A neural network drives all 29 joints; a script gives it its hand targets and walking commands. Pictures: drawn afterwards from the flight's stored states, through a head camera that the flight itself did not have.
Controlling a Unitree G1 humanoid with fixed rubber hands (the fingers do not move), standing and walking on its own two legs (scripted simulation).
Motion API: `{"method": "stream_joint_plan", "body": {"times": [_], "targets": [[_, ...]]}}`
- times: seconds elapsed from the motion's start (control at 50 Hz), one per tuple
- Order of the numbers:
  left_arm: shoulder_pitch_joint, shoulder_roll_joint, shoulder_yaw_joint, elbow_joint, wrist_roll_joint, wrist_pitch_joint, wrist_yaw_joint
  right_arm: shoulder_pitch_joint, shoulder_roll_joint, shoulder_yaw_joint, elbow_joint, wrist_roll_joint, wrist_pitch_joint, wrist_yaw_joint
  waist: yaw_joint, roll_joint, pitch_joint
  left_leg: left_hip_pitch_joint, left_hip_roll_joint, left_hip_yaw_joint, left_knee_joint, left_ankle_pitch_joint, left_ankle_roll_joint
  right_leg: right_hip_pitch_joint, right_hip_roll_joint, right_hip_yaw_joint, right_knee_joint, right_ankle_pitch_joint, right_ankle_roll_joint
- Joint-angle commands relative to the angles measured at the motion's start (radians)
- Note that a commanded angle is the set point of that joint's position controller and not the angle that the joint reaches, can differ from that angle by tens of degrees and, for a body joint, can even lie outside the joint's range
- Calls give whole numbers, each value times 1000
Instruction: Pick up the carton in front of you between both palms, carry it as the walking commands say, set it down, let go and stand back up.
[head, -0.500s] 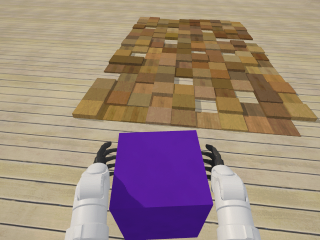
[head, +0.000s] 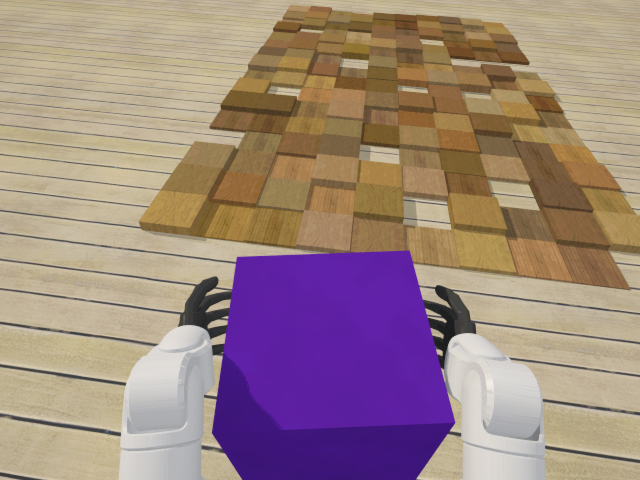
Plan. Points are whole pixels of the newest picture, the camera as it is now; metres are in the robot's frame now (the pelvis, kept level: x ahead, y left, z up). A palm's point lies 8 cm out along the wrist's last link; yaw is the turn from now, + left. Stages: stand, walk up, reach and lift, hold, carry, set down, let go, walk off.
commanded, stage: carry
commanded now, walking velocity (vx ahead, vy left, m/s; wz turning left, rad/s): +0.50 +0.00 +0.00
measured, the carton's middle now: (327, 377) +0.26 -0.01 +0.01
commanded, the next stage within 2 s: none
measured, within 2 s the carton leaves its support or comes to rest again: neither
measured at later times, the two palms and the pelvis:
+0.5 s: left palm (221, 175) +0.58 +0.16 +0.09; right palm (398, 187) +0.56 -0.14 +0.09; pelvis +0.30 +0.03 +0.00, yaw -2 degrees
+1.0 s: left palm (243, 88) +0.91 +0.17 +0.09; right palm (373, 95) +0.91 -0.13 +0.09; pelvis +0.65 +0.01 -0.01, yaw +0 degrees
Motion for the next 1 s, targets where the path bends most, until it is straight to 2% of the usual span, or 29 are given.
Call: {"method": "stream_joint_plan", "body": {"times": [0.0, 0.06, 0.08, 0.1, 0.12, 0.14, 0.16, 0.18, 0.2, 0.22, 0.24, 0.28, 0.36, 0.42, 0.48, 0.52, 0.54, 0.56, 0.58, 0.6, 0.62, 0.64, 0.66, 0.68, 0.72, 0.82, 0.9, 0.96, 0.98], "targets": [[-482, -935, -693, -157, -415, 27, -238, -569, 884, 758, -138, 426, 10, 265, 28, -109, -130, -214, 11, 28, -144, 123, -12, 323, -246, 247, -166, 232, -120], [-458, -880, -696, -168, -439, 56, -245, -523, 853, 734, -153, 401, 31, 243, 20, -128, -107, 5, -28, 110, -312, 266, -11, 178, -205, 121, -132, 199, -86], [-456, -864, -693, -168, -443, 65, -247, -502, 840, 724, -148, 389, 38, 238, 7, -109, -119, 156, -53, 155, -371, 339, -6, 95, -185, 71, -68, 209, -65], [-453, -848, -691, -171, -446, 74, -249, -485, 826, 712, -137, 381, 45, 236, 1, -74, -153, 329, -77, 191, -380, 334, 5, 12, -155, 21, 42, 263, -45], [-453, -825, -687, -168, -446, 84, -251, -473, 812, 700, -122, 372, 52, 233, -12, -28, -202, 516, -17, 125, -371, 278, 25, -100, -125, -34, 201, 262, -14], [-487, -800, -682, -178, -449, 97, -256, -459, 791, 687, -105, 355, 57, 229, -37, 179, -226, 620, 221, -288, -539, 28, 97, -278, -39, -64, 491, 80, 43], [-528, -804, -687, -176, -465, 111, -261, -488, 789, 676, -86, 341, 58, 226, -33, 327, -203, 707, 393, -647, -639, 57, 222, -513, 59, 3, 692, -189, 51], [-545, -819, -691, -153, -470, 113, -266, -514, 805, 679, -106, 349, 64, 225, -26, 227, -192, 683, 417, -634, -627, 120, 246, -575, -18, 116, 811, -202, 13], [-550, -837, -683, -144, -470, 112, -271, -535, 835, 686, -108, 358, 66, 225, -25, 157, -176, 631, 382, -548, -607, 236, 227, -576, -60, 139, 833, -170, -6], [-545, -865, -684, -131, -469, 108, -273, -556, 861, 695, -117, 368, 63, 228, -22, 84, -176, 598, 357, -462, -609, 274, 201, -573, -86, 144, 813, -112, -13], [-537, -886, -684, -122, -462, 100, -273, -577, 888, 710, -124, 379, 60, 233, -17, 55, -168, 556, 331, -375, -628, 320, 167, -544, -101, 145, 747, -53, -15], [-507, -927, -686, -103, -436, 83, -266, -586, 920, 730, -131, 403, 50, 245, -16, 92, -165, 528, 284, -240, -650, 405, 131, -484, -80, 105, 616, 10, -6], [-405, -952, -678, -85, -376, 51, -241, -542, 916, 747, -139, 424, 41, 271, -16, 136, -137, 571, 218, -94, -634, 589, 118, -481, -34, 35, 379, 115, 14], [-378, -943, -679, -91, -358, 45, -232, -503, 891, 744, -124, 423, 36, 283, -20, 170, -82, 559, 188, -18, -621, 692, 111, -434, -4, -26, 212, 188, 7], [-387, -934, -689, -106, -372, 45, -238, -479, 880, 743, -114, 410, 31, 284, -24, 187, -33, 549, 183, 20, -604, 749, 101, -363, 11, -70, 125, 263, -15], [-383, -931, -693, -107, -384, 45, -244, -479, 876, 746, -123, 403, 29, 283, -14, 194, -61, 536, 179, 67, -495, 920, 79, -209, 46, -111, 93, 271, -31], [-376, -932, -691, -102, -386, 43, -248, -475, 871, 748, -127, 401, 28, 282, -1, 177, -106, 498, 151, 121, -364, 963, 55, -56, 88, -151, 55, 240, -34], [-366, -928, -688, -95, -386, 41, -253, -472, 865, 750, -132, 399, 27, 282, 15, 145, -169, 392, 124, 142, -196, 870, 24, 152, 75, -134, 57, 179, -35], [-352, -924, -682, -84, -383, 39, -257, -485, 861, 754, -136, 398, 28, 283, 38, 14, -234, 210, 88, 127, 53, 613, -6, 332, -118, 168, -12, -23, -74], [-363, -931, -682, -61, -379, 26, -263, -508, 870, 770, -165, 401, 29, 283, 29, -254, -291, -108, -49, 61, 335, 159, -42, 531, -368, 638, -127, -83, -230], [-354, -960, -690, -68, -400, 21, -266, -513, 877, 770, -150, 400, 23, 284, 28, -225, -255, -215, -37, -63, 469, 11, -15, 500, -385, 676, -187, 58, -251], [-372, -980, -701, -84, -412, 13, -269, -516, 904, 773, -148, 405, 12, 285, 27, -165, -246, -234, 10, -97, 512, 41, 11, 464, -357, 561, -156, 204, -235], [-389, -1006, -713, -100, -421, 5, -270, -510, 929, 774, -145, 405, 0, 284, 24, -49, -245, -229, 50, -115, 475, 94, 25, 411, -336, 474, -134, 285, -203], [-406, -1021, -725, -118, -428, -2, -271, -497, 947, 776, -140, 403, -11, 282, 19, 7, -225, -205, 79, -121, 398, 143, 24, 339, -318, 397, -140, 336, -173], [-402, -1027, -738, -139, -443, -11, -275, -454, 970, 775, -131, 389, -29, 273, 13, -34, -228, -152, 78, -88, 270, 193, 17, 284, -285, 284, -174, 309, -130], [-344, -970, -743, -158, -451, -15, -293, -384, 960, 785, -130, 351, -51, 248, 15, -95, -134, -167, 51, 17, -62, 296, -16, 259, -220, 110, -213, 344, -125], [-343, -894, -721, -196, -443, 4, -285, -422, 895, 793, -198, 369, -29, 238, 19, -118, -55, -133, 23, 88, -252, 403, -8, 255, -194, 37, -205, 418, -109], [-404, -827, -695, -235, -436, 33, -266, -507, 819, 785, -258, 399, 10, 237, 21, -131, -13, -75, 17, 115, -308, 446, 19, 263, -193, 12, -178, 438, -99], [-427, -802, -690, -245, -438, 47, -258, -530, 789, 777, -269, 408, 25, 235, 18, -135, -18, -22, 7, 128, -317, 428, 30, 260, -192, -7, -134, 495, -92]]}}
